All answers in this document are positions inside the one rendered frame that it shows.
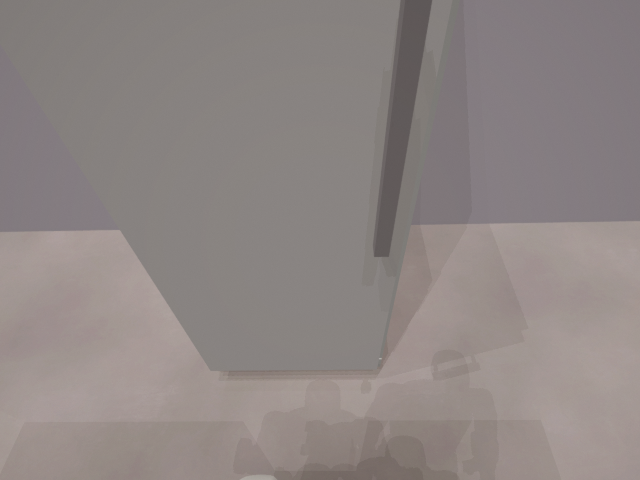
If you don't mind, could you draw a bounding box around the fridge door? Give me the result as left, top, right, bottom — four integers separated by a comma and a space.
0, 0, 452, 371

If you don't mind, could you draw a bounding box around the handle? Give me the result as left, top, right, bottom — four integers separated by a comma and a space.
373, 0, 432, 257

